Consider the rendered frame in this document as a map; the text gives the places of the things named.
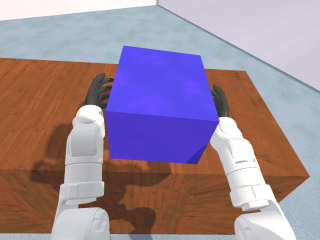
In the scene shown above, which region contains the pedestal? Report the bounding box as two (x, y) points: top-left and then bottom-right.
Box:
(0, 57), (310, 235)

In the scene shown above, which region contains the left robot upper arm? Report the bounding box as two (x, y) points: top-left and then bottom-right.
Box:
(51, 207), (110, 240)

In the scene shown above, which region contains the robot left forearm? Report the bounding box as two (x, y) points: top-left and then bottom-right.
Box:
(50, 105), (105, 240)

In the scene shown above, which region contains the robot right hand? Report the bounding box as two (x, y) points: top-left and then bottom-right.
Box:
(210, 84), (230, 118)

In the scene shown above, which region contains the robot right forearm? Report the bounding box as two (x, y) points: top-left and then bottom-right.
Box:
(210, 117), (296, 240)

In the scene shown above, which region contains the robot left hand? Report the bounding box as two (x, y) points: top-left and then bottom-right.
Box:
(84, 72), (114, 109)

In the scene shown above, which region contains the carton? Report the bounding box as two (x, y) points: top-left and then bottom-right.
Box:
(105, 45), (220, 165)

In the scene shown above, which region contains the right robot upper arm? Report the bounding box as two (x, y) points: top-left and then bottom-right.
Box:
(234, 210), (295, 240)

